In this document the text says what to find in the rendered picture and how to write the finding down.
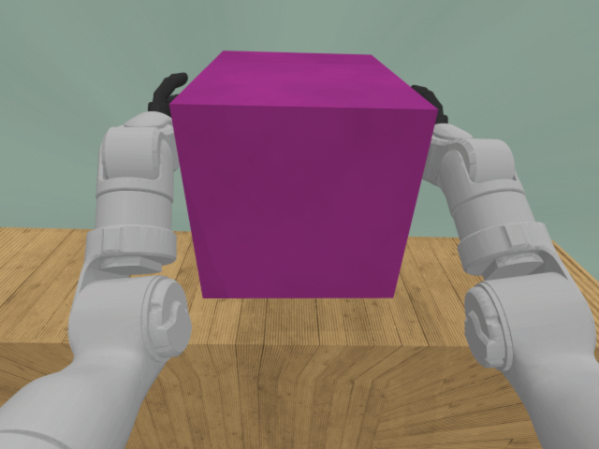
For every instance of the right robot forearm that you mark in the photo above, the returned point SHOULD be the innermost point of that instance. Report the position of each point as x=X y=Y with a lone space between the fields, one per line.
x=499 y=237

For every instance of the left robot forearm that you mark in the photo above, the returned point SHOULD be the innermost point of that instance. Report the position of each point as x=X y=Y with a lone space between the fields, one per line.
x=134 y=196

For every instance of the pedestal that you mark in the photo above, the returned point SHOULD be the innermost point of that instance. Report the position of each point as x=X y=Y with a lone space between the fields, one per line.
x=287 y=373

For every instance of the robot left hand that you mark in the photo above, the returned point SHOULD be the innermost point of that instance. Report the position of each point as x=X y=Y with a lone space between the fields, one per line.
x=162 y=95

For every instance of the carton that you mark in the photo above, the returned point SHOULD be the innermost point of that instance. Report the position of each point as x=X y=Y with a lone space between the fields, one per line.
x=301 y=173

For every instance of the robot right hand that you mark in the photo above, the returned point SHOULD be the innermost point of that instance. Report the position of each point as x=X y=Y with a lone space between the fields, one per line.
x=429 y=95

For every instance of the robot left upper arm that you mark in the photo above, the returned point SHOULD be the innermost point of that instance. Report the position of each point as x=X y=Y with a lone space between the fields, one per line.
x=122 y=333

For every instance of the robot right upper arm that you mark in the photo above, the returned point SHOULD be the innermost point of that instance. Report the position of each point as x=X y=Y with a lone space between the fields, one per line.
x=536 y=330

